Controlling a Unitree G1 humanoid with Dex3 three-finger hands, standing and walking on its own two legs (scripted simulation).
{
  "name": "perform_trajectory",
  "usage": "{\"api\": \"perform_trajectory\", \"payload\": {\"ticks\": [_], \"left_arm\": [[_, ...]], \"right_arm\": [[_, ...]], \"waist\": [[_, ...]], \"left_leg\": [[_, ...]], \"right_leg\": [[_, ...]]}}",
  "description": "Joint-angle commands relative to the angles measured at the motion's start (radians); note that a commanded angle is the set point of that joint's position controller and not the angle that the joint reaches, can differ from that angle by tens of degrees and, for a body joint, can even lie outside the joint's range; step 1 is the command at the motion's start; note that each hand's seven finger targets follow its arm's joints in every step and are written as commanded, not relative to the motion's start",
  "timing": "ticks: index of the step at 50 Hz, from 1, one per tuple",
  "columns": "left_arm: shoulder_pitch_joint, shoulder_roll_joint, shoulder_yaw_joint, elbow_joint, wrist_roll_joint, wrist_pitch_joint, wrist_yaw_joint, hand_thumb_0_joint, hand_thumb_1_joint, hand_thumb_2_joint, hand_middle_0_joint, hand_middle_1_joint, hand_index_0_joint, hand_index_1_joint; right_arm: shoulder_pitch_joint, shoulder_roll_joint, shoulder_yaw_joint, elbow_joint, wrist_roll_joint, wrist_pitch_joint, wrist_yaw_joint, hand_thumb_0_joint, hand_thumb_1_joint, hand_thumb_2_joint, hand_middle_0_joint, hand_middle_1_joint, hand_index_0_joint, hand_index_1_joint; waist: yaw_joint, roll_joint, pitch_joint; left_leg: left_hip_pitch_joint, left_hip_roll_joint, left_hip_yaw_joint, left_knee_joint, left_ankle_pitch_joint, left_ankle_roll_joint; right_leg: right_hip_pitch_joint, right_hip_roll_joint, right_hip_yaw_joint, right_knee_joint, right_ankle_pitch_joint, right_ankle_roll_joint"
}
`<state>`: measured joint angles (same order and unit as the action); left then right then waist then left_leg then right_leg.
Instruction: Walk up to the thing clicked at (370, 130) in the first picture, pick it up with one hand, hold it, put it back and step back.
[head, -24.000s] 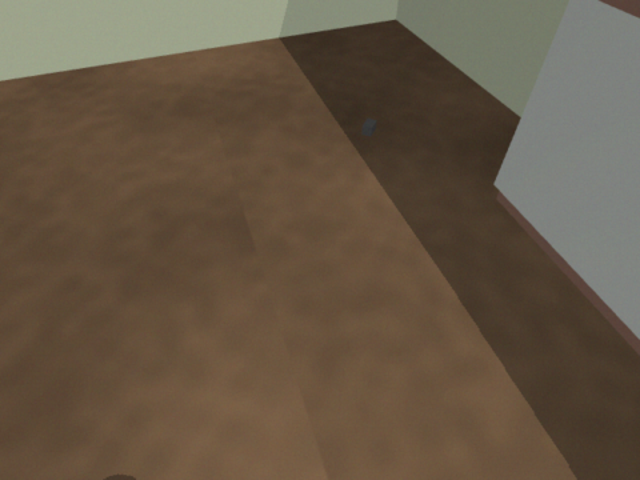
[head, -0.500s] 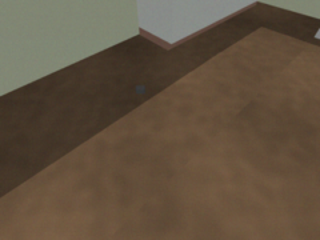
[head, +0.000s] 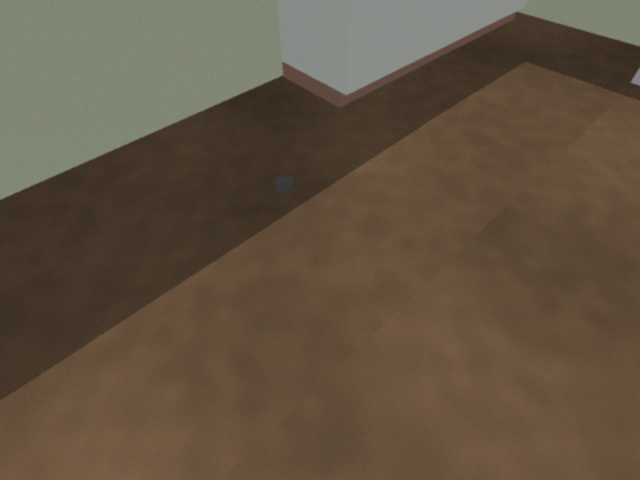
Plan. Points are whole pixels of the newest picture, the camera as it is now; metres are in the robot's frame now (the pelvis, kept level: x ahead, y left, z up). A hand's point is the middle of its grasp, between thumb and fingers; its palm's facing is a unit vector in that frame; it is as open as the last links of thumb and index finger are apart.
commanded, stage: stand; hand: left
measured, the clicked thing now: (284, 184) +1.49 +0.16 -0.76
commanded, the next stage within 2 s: walk up in 0.16 s
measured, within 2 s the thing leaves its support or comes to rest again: neither
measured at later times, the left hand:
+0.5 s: hand out of the picture +0.15 +0.23 -0.14, palm faces -0.05 -0.89 -0.45, open 7.4 cm
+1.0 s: hand (205, 387) +0.31 +0.21 -0.18, palm faces +0.02 -0.94 -0.34, open 7.4 cm
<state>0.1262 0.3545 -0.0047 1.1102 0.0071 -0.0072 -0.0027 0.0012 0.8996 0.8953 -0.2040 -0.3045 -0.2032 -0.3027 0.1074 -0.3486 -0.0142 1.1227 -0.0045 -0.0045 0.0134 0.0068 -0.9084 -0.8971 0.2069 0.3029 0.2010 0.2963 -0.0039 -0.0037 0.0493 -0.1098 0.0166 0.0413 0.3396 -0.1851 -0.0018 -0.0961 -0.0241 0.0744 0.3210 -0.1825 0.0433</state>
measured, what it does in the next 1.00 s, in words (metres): walks ahead: right foot, then left foot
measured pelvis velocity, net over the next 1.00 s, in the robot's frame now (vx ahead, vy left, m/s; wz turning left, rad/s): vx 0.28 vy -0.07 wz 0.02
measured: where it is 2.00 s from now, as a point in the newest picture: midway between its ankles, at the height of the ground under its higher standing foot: (347, 327)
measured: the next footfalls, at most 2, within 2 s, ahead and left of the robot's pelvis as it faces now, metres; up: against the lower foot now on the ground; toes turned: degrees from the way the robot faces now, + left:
right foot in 0.46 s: +0.16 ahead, -0.20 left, +0.00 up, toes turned -7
left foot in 0.96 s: +0.42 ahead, +0.07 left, +0.00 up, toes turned +6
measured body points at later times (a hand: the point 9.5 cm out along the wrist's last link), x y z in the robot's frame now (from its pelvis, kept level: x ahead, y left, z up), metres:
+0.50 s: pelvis +0.06 -0.07 -0.02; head +0.05 -0.09 +0.43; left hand +0.15 +0.28 -0.11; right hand +0.07 -0.42 -0.15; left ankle +0.00 +0.11 -0.74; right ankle +0.12 -0.19 -0.75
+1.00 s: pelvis +0.28 -0.07 -0.03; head +0.31 -0.04 +0.42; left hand +0.31 +0.26 -0.16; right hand +0.36 -0.39 -0.13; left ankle +0.38 +0.06 -0.75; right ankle +0.13 -0.19 -0.74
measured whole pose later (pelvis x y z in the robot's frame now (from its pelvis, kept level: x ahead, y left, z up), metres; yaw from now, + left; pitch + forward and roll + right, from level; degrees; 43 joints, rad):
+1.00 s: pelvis +0.28 -0.07 -0.03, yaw +1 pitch -2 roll +0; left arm 0.31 0.42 0.08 0.94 0.01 -0.06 -0.04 0.00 0.90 0.90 -0.21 -0.31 -0.21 -0.30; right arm 0.24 -0.40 -0.09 0.94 -0.04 -0.03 0.09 0.01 -0.91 -0.90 0.21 0.30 0.20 0.30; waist 0.03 -0.05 0.09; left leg -0.42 0.05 0.07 0.61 -0.15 0.01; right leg 0.03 -0.08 -0.13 0.58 -0.50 -0.01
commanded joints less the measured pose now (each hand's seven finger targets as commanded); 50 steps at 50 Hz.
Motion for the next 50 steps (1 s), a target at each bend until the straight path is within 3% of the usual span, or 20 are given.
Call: {"api": "perform_trajectory", "payload": {"ticks": [1, 7, 8, 10, 12, 15, 20, 22, 23, 24, 25, 26, 27, 31, 36, 43, 46, 48, 49, 50], "left_arm": [[-0.035, 0.208, 0.039, -0.059, 0.004, -0.02, 0.016, 0.0, 0.9, 0.9, -0.2, -0.3, -0.2, -0.3], [-0.029, 0.214, 0.04, -0.064, 0.008, -0.021, 0.014, 0.0, 0.9, 0.9, -0.2, -0.3, -0.2, -0.3], [0.009, 0.304, 0.102, -0.116, 0.025, -0.03, -0.018, 0.0, 0.9, 0.9, -0.2, -0.3, -0.2, -0.3], [-0.089, 0.268, 0.106, -0.149, 0.039, -0.021, -0.043, 0.0, 0.9, 0.9, -0.2, -0.3, -0.2, -0.3], [-0.113, 0.271, 0.11, -0.184, 0.039, -0.031, -0.05, 0.0, 0.9, 0.9, -0.2, -0.3, -0.2, -0.3], [-0.072, 0.254, 0.11, -0.185, 0.028, -0.043, -0.075, 0.0, 0.9, 0.9, -0.2, -0.3, -0.2, -0.3], [0.048, 0.246, 0.127, -0.178, 0.025, -0.034, -0.093, 0.0, 0.9, 0.9, -0.2, -0.3, -0.2, -0.3], [0.22, 0.271, 0.15, -0.112, 0.026, -0.045, -0.076, 0.0, 0.9, 0.9, -0.2, -0.3, -0.2, -0.3], [0.339, 0.322, 0.172, -0.072, 0.028, -0.056, -0.061, 0.0, 0.9, 0.9, -0.2, -0.3, -0.2, -0.3], [0.433, 0.389, 0.194, -0.068, 0.037, -0.06, -0.043, 0.0, 0.9, 0.9, -0.2, -0.3, -0.2, -0.3], [0.339, 0.432, 0.193, -0.131, 0.048, -0.07, -0.031, 0.0, 0.9, 0.9, -0.2, -0.3, -0.2, -0.3], [0.178, 0.447, 0.181, -0.183, 0.029, -0.069, -0.032, 0.0, 0.9, 0.9, -0.2, -0.3, -0.2, -0.3], [0.104, 0.44, 0.173, -0.215, 0.024, -0.077, -0.033, 0.0, 0.9, 0.9, -0.2, -0.3, -0.2, -0.3], [0.049, 0.319, 0.145, -0.218, 0.004, -0.097, -0.029, 0.0, 0.9, 0.9, -0.2, -0.3, -0.2, -0.3], [0.086, 0.325, 0.154, -0.244, 0.008, -0.114, -0.018, 0.0, 0.9, 0.9, -0.2, -0.3, -0.2, -0.3], [0.173, 0.321, 0.162, -0.242, 0.012, -0.1, -0.028, 0.0, 0.9, 0.9, -0.2, -0.3, -0.2, -0.3], [0.161, 0.324, 0.151, -0.25, 0.01, -0.092, -0.027, 0.0, 0.9, 0.9, -0.2, -0.3, -0.2, -0.3], [0.167, 0.285, 0.129, -0.263, 0.006, -0.082, -0.024, 0.0, 0.9, 0.9, -0.2, -0.3, -0.2, -0.3], [0.232, 0.219, 0.108, -0.272, -0.004, -0.074, -0.022, 0.0, 0.9, 0.9, -0.2, -0.3, -0.2, -0.3], [0.25, 0.16, 0.098, -0.289, -0.021, -0.076, -0.026, 0.0, 0.9, 0.9, -0.2, -0.3, -0.2, -0.3]], "right_arm": [[-0.046, -0.219, -0.043, -0.057, -0.003, -0.019, -0.015, 0.0, -0.9, -0.9, 0.2, 0.3, 0.2, 0.3], [-0.045, -0.222, -0.046, -0.057, -0.004, -0.02, -0.012, 0.0, -0.9, -0.9, 0.2, 0.3, 0.2, 0.3], [0.037, -0.324, -0.109, -0.112, -0.023, -0.039, 0.013, 0.0, -0.9, -0.9, 0.2, 0.3, 0.2, 0.3], [0.111, -0.38, -0.147, -0.091, -0.033, -0.045, 0.023, 0.0, -0.9, -0.9, 0.2, 0.3, 0.2, 0.3], [0.111, -0.384, -0.157, -0.124, -0.032, -0.059, 0.024, 0.0, -0.9, -0.9, 0.2, 0.3, 0.2, 0.3], [0.08, -0.328, -0.145, -0.163, -0.038, -0.068, 0.025, 0.0, -0.9, -0.9, 0.2, 0.3, 0.2, 0.3], [-0.024, -0.336, -0.151, -0.226, -0.042, -0.057, 0.036, 0.0, -0.9, -0.9, 0.2, 0.3, 0.2, 0.3], [-0.071, -0.3, -0.141, -0.24, -0.041, -0.044, 0.037, 0.0, -0.9, -0.9, 0.2, 0.3, 0.2, 0.3], [-0.035, -0.232, -0.116, -0.244, -0.048, -0.039, 0.035, 0.0, -0.9, -0.9, 0.2, 0.3, 0.2, 0.3], [-0.006, -0.154, -0.084, -0.257, -0.045, -0.036, 0.036, 0.0, -0.9, -0.9, 0.2, 0.3, 0.2, 0.3], [0.027, -0.177, -0.087, -0.262, -0.019, -0.027, 0.038, 0.0, -0.9, -0.9, 0.2, 0.3, 0.2, 0.3], [0.072, -0.276, -0.114, -0.246, -0.012, -0.023, 0.035, 0.0, -0.9, -0.9, 0.2, 0.3, 0.2, 0.3], [0.085, -0.306, -0.119, -0.229, -0.006, -0.031, 0.037, 0.0, -0.9, -0.9, 0.2, 0.3, 0.2, 0.3], [0.216, -0.284, -0.109, -0.155, 0.01, -0.033, 0.052, 0.0, -0.9, -0.9, 0.2, 0.3, 0.2, 0.3], [0.131, -0.279, -0.118, -0.217, -0.014, -0.03, 0.073, 0.0, -0.9, -0.9, 0.2, 0.3, 0.2, 0.3], [-0.008, -0.239, -0.107, -0.297, -0.028, -0.048, 0.086, 0.0, -0.9, -0.9, 0.2, 0.3, 0.2, 0.3], [0.017, -0.234, -0.116, -0.296, -0.028, -0.056, 0.077, 0.0, -0.9, -0.9, 0.2, 0.3, 0.2, 0.3], [0.249, -0.277, -0.137, -0.237, -0.039, -0.071, 0.054, 0.0, -0.9, -0.9, 0.2, 0.3, 0.2, 0.3], [0.398, -0.351, -0.166, -0.211, -0.055, -0.077, 0.041, 0.0, -0.9, -0.9, 0.2, 0.3, 0.2, 0.3], [0.414, -0.43, -0.185, -0.24, -0.046, -0.083, 0.027, 0.0, -0.9, -0.9, 0.2, 0.3, 0.2, 0.3]], "waist": [[-0.004, -0.001, -0.054], [-0.006, 0.004, -0.055], [-0.017, 0.023, -0.155], [-0.074, 0.201, -0.018], [-0.072, 0.124, 0.08], [-0.044, 0.107, 0.033], [0.022, 0.224, -0.017], [0.119, 0.117, -0.042], [0.164, -0.081, -0.093], [0.211, -0.344, -0.067], [0.163, -0.283, -0.013], [0.088, -0.192, 0.061], [0.055, -0.179, 0.12], [-0.023, -0.145, 0.097], [0.003, -0.075, 0.126], [0.072, -0.053, 0.084], [0.052, -0.056, 0.056], [-0.067, 0.062, -0.084], [-0.115, 0.229, -0.194], [-0.107, 0.382, -0.224]], "left_leg": [[0.035, 0.118, -0.097, -0.06, 0.098, 0.024], [0.036, 0.116, -0.101, -0.069, 0.054, 0.026], [0.098, 0.107, -0.14, -0.027, -0.491, 0.095], [0.126, 0.304, -0.356, -0.224, -0.738, 0.179], [0.105, 0.426, -0.459, -0.263, -0.603, 0.256], [0.132, 0.304, -0.285, -0.216, -0.417, 0.211], [-0.127, 0.22, -0.108, -0.147, -0.434, 0.153], [-0.319, 0.162, -0.034, 0.083, -0.504, 0.128], [-0.483, 0.092, 0.022, 0.336, -0.543, 0.097], [-0.639, -0.047, 0.043, 0.678, -0.538, 0.067], [-0.661, -0.091, -0.132, 0.851, -0.404, 0.031], [-0.587, -0.028, -0.196, 0.842, -0.313, 0.033], [-0.584, 0.014, -0.204, 0.841, -0.249, 0.044], [-0.435, 0.035, -0.193, 0.722, -0.041, 0.023], [-0.499, 0.053, -0.179, 0.555, 0.034, -0.026], [-0.431, 0.087, -0.028, 0.254, 0.049, 0.005], [-0.32, 0.06, 0.032, 0.216, 0.013, 0.039], [0.018, -0.008, 0.063, 0.133, -0.015, 0.082], [0.272, 0.115, -0.136, 0.105, -0.174, 0.15], [0.431, 0.376, -0.666, 0.004, -0.215, 0.241]], "right_leg": [[-0.048, -0.09, 0.048, -0.04, 0.125, -0.055], [-0.054, -0.092, 0.052, -0.047, 0.114, -0.057], [-0.12, -0.01, 0.028, 0.07, -0.385, -0.084], [-0.439, 0.027, -0.091, 0.403, -0.338, -0.056], [-0.572, -0.046, -0.009, 0.483, -0.299, -0.053], [-0.516, -0.05, -0.033, 0.43, -0.266, -0.049], [-0.155, -0.033, -0.129, 0.268, -0.117, -0.039], [0.129, -0.014, -0.141, 0.192, -0.016, -0.051], [0.321, 0.001, -0.114, 0.194, -0.118, -0.055], [0.308, -0.135, 0.14, 0.011, -0.473, -0.08], [0.125, -0.35, 0.545, -0.22, -0.822, -0.121], [-0.042, -0.406, 0.627, -0.31, -0.926, -0.158], [-0.101, -0.393, 0.6, -0.316, -0.857, -0.193], [-0.148, -0.204, 0.144, -0.235, -0.41, -0.125], [-0.111, -0.252, 0.086, -0.264, -0.401, -0.194], [0.062, -0.215, -0.079, -0.123, -0.076, -0.205], [0.071, -0.237, -0.092, -0.011, 0.169, -0.211], [-0.019, -0.14, -0.183, 0.384, 0.361, -0.173], [-0.235, -0.07, -0.212, 0.674, 0.193, -0.126], [-0.541, 0.127, -0.146, 0.857, -0.34, -0.073]]}}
